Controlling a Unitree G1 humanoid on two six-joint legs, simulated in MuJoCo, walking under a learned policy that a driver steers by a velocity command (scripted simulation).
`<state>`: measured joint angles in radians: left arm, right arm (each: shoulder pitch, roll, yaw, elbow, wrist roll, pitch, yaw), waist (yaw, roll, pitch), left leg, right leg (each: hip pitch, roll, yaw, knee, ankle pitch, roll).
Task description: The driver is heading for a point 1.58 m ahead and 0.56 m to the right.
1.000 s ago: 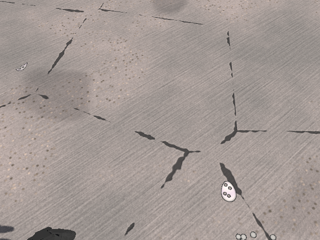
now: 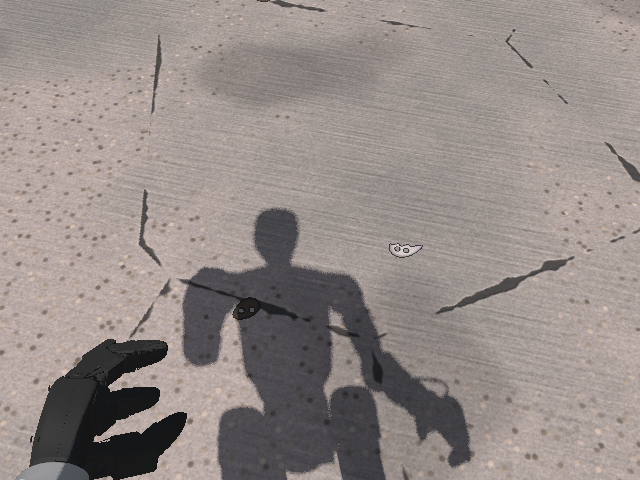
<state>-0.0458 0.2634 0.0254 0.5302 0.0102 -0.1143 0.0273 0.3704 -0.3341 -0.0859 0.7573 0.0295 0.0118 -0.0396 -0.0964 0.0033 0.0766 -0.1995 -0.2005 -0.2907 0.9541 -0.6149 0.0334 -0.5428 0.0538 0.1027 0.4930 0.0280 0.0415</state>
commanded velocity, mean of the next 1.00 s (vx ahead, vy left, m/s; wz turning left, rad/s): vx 0.07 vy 0.00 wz -0.45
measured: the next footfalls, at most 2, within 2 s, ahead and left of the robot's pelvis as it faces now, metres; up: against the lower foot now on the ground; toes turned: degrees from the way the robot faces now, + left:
left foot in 0.30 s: +0.14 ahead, +0.09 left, +0.00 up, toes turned -2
right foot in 0.66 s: +0.10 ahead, -0.18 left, +0.00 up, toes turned -20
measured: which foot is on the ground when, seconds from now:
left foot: up 0.00-0.28, down 0.30-0.68, up 0.70-1.00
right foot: down 0.00-0.34, up 0.36-0.64, down 0.66-1.00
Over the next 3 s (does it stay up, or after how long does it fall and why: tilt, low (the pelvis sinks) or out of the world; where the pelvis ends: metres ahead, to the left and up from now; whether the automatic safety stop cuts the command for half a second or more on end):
stays up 0.30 -0.13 0.02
